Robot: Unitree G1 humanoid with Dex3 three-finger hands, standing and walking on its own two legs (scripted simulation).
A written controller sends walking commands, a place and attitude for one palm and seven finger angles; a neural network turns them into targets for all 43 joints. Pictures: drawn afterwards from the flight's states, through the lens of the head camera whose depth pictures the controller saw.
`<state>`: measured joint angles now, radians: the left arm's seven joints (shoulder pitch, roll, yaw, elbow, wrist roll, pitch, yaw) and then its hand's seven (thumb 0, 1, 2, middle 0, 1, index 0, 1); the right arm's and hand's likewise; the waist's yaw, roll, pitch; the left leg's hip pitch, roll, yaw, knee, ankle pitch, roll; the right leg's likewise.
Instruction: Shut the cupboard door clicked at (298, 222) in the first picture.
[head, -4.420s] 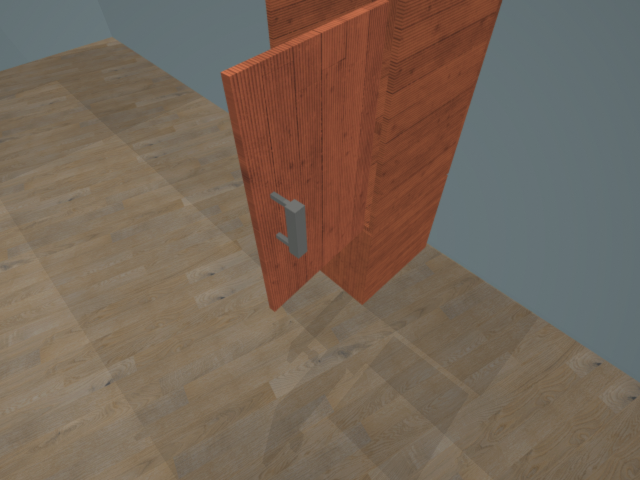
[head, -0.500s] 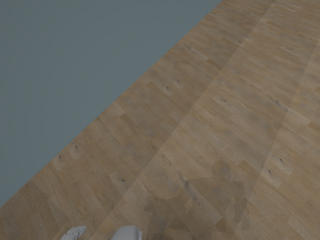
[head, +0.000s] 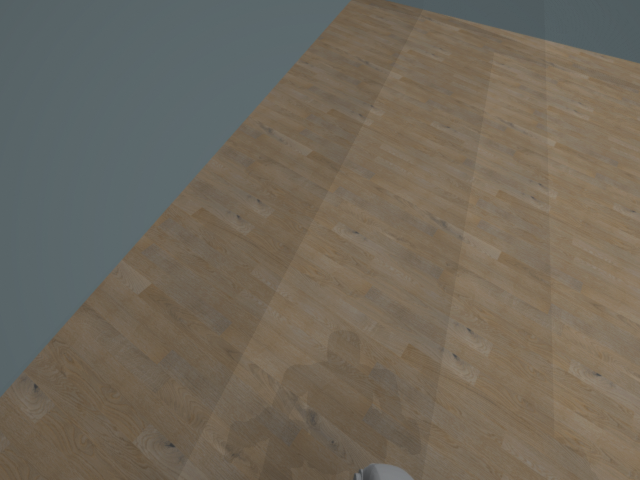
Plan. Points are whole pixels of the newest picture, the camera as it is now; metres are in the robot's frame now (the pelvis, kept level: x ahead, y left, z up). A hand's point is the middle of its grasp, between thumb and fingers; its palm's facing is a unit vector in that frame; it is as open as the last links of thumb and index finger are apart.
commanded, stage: walk around to get in front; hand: left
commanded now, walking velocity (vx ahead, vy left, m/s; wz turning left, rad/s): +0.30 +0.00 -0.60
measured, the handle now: out of the picture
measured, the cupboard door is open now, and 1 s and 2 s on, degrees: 94 94 94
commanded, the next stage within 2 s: walk to a spot facing it in 0.88 s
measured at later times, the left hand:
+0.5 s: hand (290, 355) +0.33 +0.06 -0.17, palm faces -0.28 -0.93 -0.23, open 7.3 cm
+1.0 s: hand (304, 333) +0.38 +0.04 -0.19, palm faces -0.28 -0.95 -0.13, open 7.4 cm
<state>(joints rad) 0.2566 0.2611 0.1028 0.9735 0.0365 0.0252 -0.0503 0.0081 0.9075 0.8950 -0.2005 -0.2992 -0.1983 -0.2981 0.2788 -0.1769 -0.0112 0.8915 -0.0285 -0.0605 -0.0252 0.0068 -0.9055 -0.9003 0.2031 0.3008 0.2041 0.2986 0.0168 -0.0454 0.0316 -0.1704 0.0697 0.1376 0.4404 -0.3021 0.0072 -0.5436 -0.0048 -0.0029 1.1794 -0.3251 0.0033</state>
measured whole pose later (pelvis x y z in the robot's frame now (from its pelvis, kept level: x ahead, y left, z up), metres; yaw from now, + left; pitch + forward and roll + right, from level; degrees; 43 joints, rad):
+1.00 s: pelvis +0.44 -0.13 -0.02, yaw -24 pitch +0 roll +0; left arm 0.51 0.11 0.02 1.18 0.01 -0.05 0.02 0.01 0.91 0.89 -0.20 -0.30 -0.20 -0.30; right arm 0.10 -0.14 -0.02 0.95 -0.02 -0.07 -0.01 0.01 -0.91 -0.90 0.20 0.30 0.20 0.30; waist 0.05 -0.03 0.05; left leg -0.37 0.00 0.17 0.63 -0.27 0.10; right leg -0.21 0.08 0.01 1.11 -0.44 -0.05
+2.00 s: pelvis +0.61 -0.21 -0.02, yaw +8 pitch +1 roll +0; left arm 0.19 0.30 0.08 0.93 0.02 0.06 0.02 0.00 0.91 0.90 -0.20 -0.30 -0.20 -0.30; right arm 0.10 -0.25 -0.04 0.86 -0.02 0.03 0.00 0.01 -0.91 -0.90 0.20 0.30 0.20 0.30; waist 0.03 -0.05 0.11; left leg -0.36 0.01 0.04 0.59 -0.26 0.02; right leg -0.50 -0.09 -0.04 1.16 -0.45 0.09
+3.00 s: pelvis +0.68 -0.27 -0.01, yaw +43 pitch +2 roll +0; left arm 0.12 0.25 0.06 0.86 0.01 0.05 0.01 0.00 0.91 0.89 -0.20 -0.30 -0.20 -0.30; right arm 0.16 -0.23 -0.05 0.91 -0.02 0.04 0.01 0.01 -0.90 -0.90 0.20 0.30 0.21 0.30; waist -0.01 0.00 0.11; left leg -0.31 -0.01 -0.05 0.53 -0.26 0.00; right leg -0.42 -0.07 0.00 0.84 -0.43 0.09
